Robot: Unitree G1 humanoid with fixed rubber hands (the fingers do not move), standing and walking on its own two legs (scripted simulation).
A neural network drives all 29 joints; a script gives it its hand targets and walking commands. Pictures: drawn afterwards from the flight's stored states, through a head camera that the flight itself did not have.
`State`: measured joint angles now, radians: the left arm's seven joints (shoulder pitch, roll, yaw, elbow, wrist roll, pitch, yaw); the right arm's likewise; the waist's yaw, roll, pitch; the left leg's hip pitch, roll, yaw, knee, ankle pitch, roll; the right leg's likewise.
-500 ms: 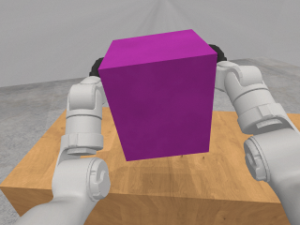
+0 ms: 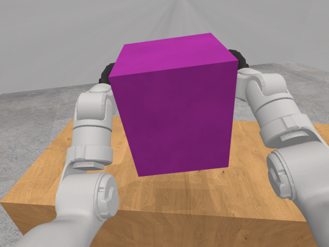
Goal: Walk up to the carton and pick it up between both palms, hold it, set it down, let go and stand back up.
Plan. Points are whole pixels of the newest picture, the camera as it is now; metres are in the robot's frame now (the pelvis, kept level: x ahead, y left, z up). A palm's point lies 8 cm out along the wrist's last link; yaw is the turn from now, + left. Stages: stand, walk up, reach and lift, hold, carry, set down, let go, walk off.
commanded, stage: hold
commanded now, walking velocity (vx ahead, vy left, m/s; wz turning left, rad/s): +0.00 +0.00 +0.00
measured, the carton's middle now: (174, 104) +0.37 -0.01 +0.25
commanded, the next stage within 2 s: set down in 0.66 s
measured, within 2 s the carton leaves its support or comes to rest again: neither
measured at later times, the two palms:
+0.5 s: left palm (105, 92) +0.38 +0.15 +0.28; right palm (237, 80) +0.38 -0.15 +0.31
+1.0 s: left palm (107, 87) +0.39 +0.15 +0.29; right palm (237, 77) +0.39 -0.15 +0.31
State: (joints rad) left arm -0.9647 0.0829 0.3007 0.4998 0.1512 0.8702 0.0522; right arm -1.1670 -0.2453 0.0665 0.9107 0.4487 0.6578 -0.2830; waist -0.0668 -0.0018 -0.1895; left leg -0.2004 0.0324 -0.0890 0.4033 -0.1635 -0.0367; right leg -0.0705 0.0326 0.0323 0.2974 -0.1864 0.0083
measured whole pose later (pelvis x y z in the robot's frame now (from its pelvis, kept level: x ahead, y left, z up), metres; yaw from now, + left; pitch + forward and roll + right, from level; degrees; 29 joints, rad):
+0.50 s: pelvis +0.01 +0.00 +0.00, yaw +0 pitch -2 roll -2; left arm -0.93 0.09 0.30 0.44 0.14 0.89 0.05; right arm -1.13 -0.25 0.10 0.83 0.47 0.68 -0.30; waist -0.07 0.00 -0.19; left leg -0.20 0.03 -0.09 0.41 -0.18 -0.04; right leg -0.06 0.03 0.04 0.29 -0.19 0.01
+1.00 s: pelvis +0.00 +0.00 +0.00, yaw +0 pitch -4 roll -1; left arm -1.03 0.06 0.42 0.62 0.26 0.67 0.01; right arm -1.19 -0.18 -0.05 1.02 0.32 0.46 -0.23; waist -0.08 -0.03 -0.13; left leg -0.13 0.02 -0.09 0.35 -0.15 -0.04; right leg -0.02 0.02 0.04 0.29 -0.19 0.01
